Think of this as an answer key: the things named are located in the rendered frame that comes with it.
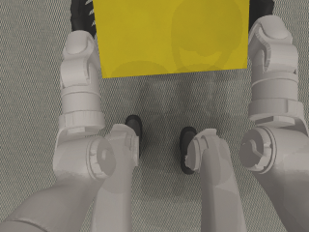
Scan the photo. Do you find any carton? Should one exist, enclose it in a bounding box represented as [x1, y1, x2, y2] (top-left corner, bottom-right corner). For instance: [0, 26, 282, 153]
[93, 0, 250, 78]

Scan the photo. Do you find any left robot hand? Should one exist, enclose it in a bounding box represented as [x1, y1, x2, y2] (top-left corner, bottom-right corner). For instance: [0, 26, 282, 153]
[70, 0, 97, 38]

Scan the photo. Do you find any robot left forearm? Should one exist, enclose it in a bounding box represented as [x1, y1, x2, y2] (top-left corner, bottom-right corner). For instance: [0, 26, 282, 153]
[52, 30, 105, 172]

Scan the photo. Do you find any right robot shin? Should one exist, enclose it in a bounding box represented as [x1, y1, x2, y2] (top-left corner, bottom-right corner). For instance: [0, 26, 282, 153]
[184, 129, 231, 171]

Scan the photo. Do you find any robot left upper arm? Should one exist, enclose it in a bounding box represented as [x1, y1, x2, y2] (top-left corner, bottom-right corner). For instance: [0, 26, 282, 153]
[0, 135, 117, 232]

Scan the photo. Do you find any robot right forearm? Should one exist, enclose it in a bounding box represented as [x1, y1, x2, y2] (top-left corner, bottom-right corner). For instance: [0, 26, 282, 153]
[247, 14, 309, 138]

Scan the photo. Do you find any robot right foot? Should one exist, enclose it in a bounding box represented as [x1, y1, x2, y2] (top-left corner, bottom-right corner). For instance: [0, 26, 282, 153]
[180, 126, 197, 175]

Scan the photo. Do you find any robot right upper arm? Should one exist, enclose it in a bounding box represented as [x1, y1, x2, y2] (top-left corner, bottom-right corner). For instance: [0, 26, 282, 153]
[238, 126, 309, 232]

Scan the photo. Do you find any right robot hand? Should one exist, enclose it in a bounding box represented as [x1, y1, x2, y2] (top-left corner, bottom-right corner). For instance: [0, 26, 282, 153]
[248, 0, 274, 34]

